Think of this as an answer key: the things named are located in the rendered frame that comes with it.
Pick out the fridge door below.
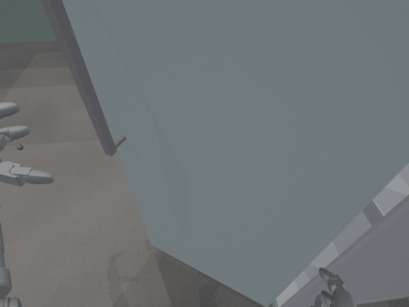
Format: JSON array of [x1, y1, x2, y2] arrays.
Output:
[[62, 0, 409, 307]]

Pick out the right robot hand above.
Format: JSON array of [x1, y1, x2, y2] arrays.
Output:
[[311, 267, 357, 307]]

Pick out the handle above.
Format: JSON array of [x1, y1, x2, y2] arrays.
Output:
[[40, 0, 126, 157]]

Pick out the left robot hand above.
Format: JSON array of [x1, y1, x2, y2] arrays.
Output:
[[0, 102, 54, 187]]

